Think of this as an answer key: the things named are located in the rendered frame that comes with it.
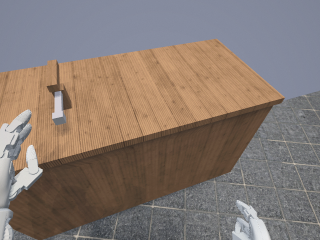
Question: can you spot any left robot hand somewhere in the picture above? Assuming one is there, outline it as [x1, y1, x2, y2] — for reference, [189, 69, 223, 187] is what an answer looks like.
[0, 109, 43, 209]

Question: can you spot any tap lever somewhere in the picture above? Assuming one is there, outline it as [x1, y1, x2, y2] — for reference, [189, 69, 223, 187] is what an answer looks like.
[52, 91, 67, 126]

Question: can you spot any counter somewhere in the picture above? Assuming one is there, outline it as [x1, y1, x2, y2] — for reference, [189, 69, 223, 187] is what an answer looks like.
[0, 39, 285, 240]

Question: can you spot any left robot forearm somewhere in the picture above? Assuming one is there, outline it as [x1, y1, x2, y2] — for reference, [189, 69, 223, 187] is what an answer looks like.
[0, 208, 14, 240]

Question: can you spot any right robot hand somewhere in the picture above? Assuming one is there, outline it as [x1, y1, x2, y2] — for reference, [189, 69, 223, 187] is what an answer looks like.
[232, 200, 271, 240]

